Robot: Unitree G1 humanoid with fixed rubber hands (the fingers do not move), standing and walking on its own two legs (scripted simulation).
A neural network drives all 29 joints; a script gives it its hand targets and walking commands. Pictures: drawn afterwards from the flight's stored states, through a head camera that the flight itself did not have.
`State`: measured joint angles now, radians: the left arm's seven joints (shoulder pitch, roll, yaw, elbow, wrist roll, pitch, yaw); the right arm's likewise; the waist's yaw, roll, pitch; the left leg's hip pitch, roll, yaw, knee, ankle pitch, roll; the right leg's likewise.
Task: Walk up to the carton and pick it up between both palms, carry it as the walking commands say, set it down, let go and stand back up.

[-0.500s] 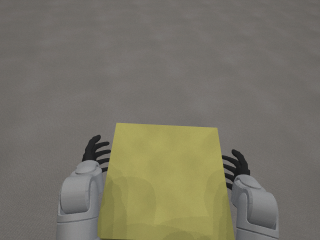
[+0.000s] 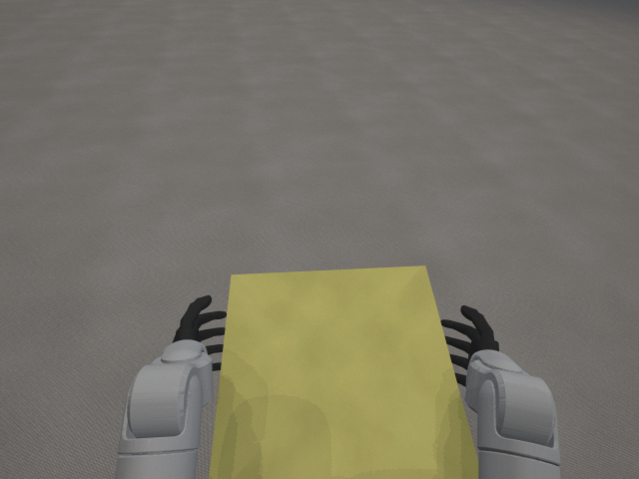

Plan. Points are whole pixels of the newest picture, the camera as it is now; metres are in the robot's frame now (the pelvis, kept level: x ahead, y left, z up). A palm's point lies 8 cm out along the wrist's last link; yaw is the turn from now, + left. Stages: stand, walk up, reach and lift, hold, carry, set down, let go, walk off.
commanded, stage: carry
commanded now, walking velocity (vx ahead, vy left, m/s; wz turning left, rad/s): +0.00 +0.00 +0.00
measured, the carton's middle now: (334, 387) +0.28 +0.00 -0.02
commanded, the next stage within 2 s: none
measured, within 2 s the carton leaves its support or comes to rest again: neither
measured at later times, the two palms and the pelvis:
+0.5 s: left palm (160, 356) +0.25 +0.20 +0.08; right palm (459, 416) +0.22 -0.14 +0.05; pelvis -0.03 +0.05 +0.00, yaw -1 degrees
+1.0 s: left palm (175, 375) +0.24 +0.18 +0.06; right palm (473, 430) +0.21 -0.16 +0.04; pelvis -0.05 +0.03 +0.00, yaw -1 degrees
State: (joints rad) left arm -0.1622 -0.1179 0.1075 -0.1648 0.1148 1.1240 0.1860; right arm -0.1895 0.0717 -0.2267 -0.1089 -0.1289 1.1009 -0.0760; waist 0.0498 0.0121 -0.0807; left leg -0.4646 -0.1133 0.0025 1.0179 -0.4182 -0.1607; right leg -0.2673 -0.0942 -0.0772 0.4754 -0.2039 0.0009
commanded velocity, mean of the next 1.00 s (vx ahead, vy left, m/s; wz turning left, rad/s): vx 0.00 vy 0.00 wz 0.00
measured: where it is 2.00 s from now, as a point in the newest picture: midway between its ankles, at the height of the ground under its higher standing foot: outside the picture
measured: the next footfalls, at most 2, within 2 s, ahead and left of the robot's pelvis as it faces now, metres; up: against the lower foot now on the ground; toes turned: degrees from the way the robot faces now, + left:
left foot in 0.06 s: +0.00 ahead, +0.12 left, +0.00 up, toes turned -7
right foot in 0.30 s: +0.03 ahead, -0.07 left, +0.00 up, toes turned +4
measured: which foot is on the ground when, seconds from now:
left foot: up 0.00-0.04, down 0.06-1.00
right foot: down 0.00-0.06, up 0.08-0.28, down 0.30-1.00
